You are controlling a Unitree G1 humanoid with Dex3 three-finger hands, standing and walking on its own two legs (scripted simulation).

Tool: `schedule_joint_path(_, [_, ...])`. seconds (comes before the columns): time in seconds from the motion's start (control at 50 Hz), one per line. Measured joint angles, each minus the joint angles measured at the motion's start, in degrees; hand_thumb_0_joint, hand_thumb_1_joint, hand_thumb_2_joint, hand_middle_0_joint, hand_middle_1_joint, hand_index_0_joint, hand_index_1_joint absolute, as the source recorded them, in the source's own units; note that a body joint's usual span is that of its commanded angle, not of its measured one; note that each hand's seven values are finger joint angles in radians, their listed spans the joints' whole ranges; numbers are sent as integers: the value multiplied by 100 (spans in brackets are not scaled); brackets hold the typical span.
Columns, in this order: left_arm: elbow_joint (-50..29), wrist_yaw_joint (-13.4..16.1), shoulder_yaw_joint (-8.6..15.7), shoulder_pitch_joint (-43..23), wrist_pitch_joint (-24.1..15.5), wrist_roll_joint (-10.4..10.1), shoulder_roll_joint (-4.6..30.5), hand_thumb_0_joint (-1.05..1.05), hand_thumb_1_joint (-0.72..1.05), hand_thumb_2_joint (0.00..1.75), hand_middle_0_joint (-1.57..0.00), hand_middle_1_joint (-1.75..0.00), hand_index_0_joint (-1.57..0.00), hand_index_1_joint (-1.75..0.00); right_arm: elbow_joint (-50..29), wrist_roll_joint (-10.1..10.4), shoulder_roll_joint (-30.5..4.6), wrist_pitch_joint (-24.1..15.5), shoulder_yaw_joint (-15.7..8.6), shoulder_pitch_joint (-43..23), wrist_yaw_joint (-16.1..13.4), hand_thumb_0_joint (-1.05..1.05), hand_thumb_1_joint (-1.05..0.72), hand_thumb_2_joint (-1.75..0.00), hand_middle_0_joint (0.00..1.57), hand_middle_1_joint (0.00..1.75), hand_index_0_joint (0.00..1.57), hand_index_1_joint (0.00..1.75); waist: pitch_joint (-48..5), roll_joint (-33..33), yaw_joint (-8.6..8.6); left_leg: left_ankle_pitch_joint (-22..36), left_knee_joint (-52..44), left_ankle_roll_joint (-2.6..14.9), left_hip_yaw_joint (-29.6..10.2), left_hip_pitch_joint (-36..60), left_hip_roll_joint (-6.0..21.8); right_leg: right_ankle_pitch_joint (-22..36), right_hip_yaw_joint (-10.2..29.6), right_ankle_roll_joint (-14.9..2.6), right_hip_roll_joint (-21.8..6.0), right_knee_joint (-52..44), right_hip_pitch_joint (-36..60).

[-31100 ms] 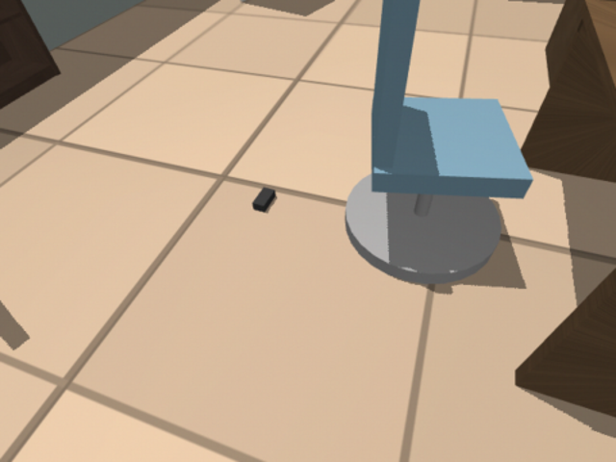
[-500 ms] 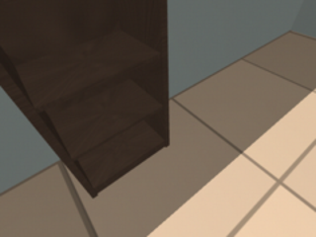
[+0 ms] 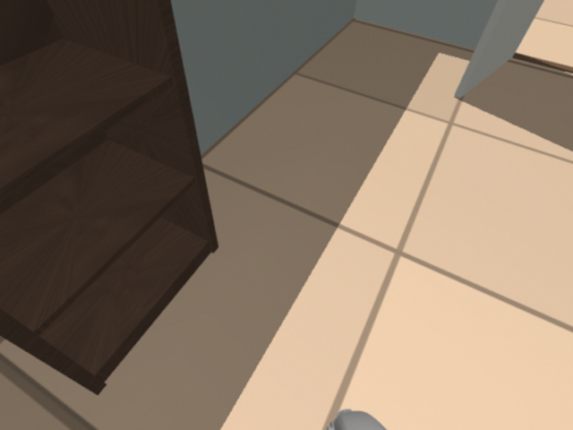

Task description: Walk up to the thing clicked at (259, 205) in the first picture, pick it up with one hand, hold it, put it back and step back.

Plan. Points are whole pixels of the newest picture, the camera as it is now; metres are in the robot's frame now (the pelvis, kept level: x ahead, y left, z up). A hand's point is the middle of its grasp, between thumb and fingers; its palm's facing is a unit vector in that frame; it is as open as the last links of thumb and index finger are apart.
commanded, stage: walk up
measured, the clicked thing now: out of the picture -0.87 -1.12 -0.76
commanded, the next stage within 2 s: none
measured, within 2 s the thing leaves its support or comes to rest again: neither
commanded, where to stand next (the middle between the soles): +0.10 -0.04 m, yaw -121 degrees
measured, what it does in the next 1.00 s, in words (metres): walks ahead, turning right: right foot, then left foot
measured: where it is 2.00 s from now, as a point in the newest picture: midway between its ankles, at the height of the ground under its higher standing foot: outside the picture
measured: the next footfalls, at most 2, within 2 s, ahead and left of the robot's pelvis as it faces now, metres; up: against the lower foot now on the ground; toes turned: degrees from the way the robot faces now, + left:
right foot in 0.34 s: +0.04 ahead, -0.14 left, +0.00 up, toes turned -23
left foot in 0.76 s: +0.29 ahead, +0.00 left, +0.00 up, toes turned -46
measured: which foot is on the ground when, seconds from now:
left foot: down 0.00-0.36, up 0.38-0.74, down 0.76-1.00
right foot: up 0.00-0.32, down 0.34-0.78, up 0.80-1.00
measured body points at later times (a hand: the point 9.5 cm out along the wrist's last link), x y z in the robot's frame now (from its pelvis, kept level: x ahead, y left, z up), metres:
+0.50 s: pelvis +0.05 -0.03 -0.01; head +0.06 -0.08 +0.43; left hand +0.28 +0.20 -0.10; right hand +0.01 -0.35 -0.15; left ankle +0.08 +0.11 -0.68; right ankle +0.00 -0.12 -0.75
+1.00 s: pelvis +0.15 +0.02 -0.01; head +0.23 -0.01 +0.43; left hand +0.47 +0.11 -0.15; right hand +0.00 -0.28 -0.08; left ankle +0.26 +0.03 -0.75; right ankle -0.01 -0.04 -0.65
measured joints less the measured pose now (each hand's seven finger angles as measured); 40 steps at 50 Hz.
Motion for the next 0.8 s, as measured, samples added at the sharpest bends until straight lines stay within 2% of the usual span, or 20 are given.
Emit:
schedule_joint_path(0.06, [-27,-56,46,149,17,-35,151,1,91,90,-21,-30,-21,-30,-82,31,55,-25,9,57,58,1,-90,-90,21,30,21,30,-53,-74,-37,2,-125,17,368,102,24,243,-87,32,-286,-139,178])
schedule_joint_path(0.16, [12,-90,-19,232,72,-4,98,1,91,90,-20,-30,-20,-30,-339,-13,-64,-48,-20,120,231,1,-90,-90,21,30,21,30,-124,128,-195,-77,-216,62,914,180,96,-49,-593,114,-611,-708,414])
schedule_joint_path(0.3, [-299,-76,-70,1,-84,40,33,1,91,90,-20,-30,-20,-30,-499,-38,-288,-31,-89,226,363,1,-90,-90,21,30,21,30,1,358,-295,-547,276,-46,1546,189,235,-327,-1026,-43,-750,-1677,815])
schedule_joint_path(0.34, [-429,-39,-74,-37,-169,47,37,1,91,90,-20,-30,-20,-30,-507,-22,-331,25,-112,240,378,1,-90,-90,21,30,21,30,-4,378,-282,-849,698,-125,1716,136,339,-223,-1140,-130,-731,-2076,1048])
schedule_joint_path(0.36, [-482,-9,-65,-70,-227,57,8,1,91,90,-20,-30,-21,-30,-504,-5,-372,55,-128,238,377,1,-90,-90,21,30,21,30,18,475,-281,-1063,1046,-175,1734,66,491,27,-1166,-197,-631,-2178,1137])
schedule_joint_path(0.38, [-534,28,-68,-112,-285,71,-56,1,91,90,-20,-30,-21,-30,-471,22,-416,94,-155,224,368,1,-90,-90,21,30,21,30,67,641,-287,-1214,1505,-182,1539,-60,663,2,-1213,-251,-485,-2122,1196])
schedule_joint_path(0.4, [-617,64,-77,-106,-342,81,-97,1,91,90,-20,-30,-21,-30,-435,39,-416,148,-159,197,357,1,-90,-90,21,30,21,30,78,696,-253,-1499,2034,-258,1161,-262,641,-98,-1179,-290,-403,-2031,1208])
schedule_joint_path(0.44, [-750,125,-109,4,-405,69,-163,1,91,90,-20,-30,-21,-30,-397,42,-365,221,-96,79,363,1,-91,-90,21,30,21,30,77,595,-61,-2006,2985,-397,450,-657,289,-174,-844,-353,-336,-2007,1247])
schedule_joint_path(0.48, [-782,173,-160,157,-389,4,-276,1,91,90,-20,-30,-21,-30,-446,83,-350,194,-28,-77,395,1,-91,-90,20,30,20,30,100,578,29,-1946,3543,-475,-18,-1021,139,-25,-523,-352,-240,-2343,1448])
schedule_joint_path(0.52, [-791,210,-211,279,-334,-35,-373,1,91,90,-21,-30,-21,-30,-560,127,-339,155,19,-207,419,1,-91,-90,20,30,20,30,126,593,29,-1545,3682,-531,-308,-1365,187,162,-285,-324,-159,-2748,1678])
schedule_joint_path(0.6, [-955,227,-233,411,-255,-2,-472,1,90,90,-21,-30,-21,-30,-803,119,-361,140,50,-394,367,1,-91,-90,21,30,21,30,212,569,90,-1011,3576,-620,-636,-1883,321,264,191,-282,-22,-3028,1867])
schedule_joint_path(0.66, [-1174,205,-194,407,-185,66,-465,1,90,90,-21,-30,-21,-30,-865,145,-402,154,17,-503,254,1,-91,-90,21,30,21,30,273,547,130,-843,3156,-637,-771,-1998,269,144,470,-214,102,-2889,1831])
schedule_joint_path(0.72, [-1430,205,-127,383,-112,131,-348,1,90,90,-21,-30,-21,-30,-880,161,-394,150,-6,-580,124,1,-91,-90,21,30,21,30,303,451,208,-730,2343,-539,-842,-1758,89,-70,771,-113,258,-2576,1702])
schedule_joint_path(0.76, [-1562,232,-88,354,-69,120,-228,1,90,90,-21,-30,-21,-30,-909,144,-370,93,-13,-568,44,1,-91,-90,21,30,21,30,282,380,212,-364,1522,-472,-877,-1405,-29,-265,937,-19,391,-2299,1585])
schedule_joint_path(0.78, [-1599,253,-55,298,-52,93,-127,1,90,90,-21,-30,-21,-30,-910,113,-301,44,-28,-567,0,1,-91,-90,21,30,21,30,303,236,180,-18,1321,-382,-829,-1314,-105,-396,1017,30,385,-2081,1499])
schedule_joint_path(0.8, [-1599,283,10,182,-29,68,-37,1,90,90,-21,-30,-21,-30,-925,88,-208,15,-18,-576,-34,1,-91,-90,21,30,21,30,376,38,196,-41,1374,-311,-685,-1312,-145,-628,1042,13,363,-1654,1331])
